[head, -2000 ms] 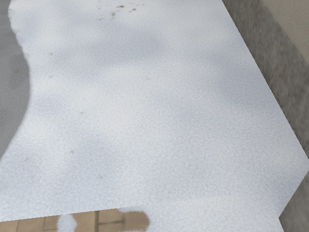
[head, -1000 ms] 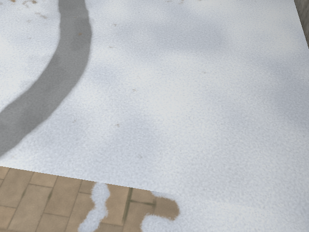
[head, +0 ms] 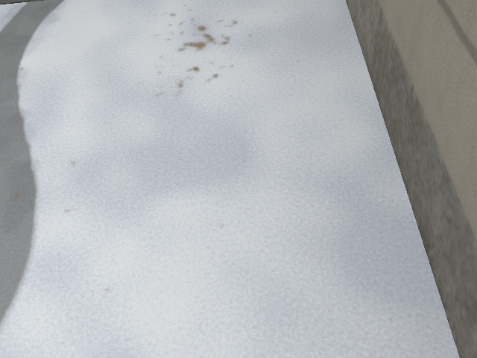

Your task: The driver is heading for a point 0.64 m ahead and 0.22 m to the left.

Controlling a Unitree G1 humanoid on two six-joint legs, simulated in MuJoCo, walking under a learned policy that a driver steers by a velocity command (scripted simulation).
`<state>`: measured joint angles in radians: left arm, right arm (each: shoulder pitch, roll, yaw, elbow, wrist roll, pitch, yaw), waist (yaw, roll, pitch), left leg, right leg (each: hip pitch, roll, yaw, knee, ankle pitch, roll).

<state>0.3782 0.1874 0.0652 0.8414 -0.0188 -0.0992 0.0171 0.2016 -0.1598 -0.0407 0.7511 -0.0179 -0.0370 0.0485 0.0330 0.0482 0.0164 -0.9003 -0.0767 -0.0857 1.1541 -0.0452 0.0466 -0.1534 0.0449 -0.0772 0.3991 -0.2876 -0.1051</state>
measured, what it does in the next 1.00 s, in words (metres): walks ahead, turning left: left foot, then right foot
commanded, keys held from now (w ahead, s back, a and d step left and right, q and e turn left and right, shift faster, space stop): w+q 0.84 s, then no key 0.16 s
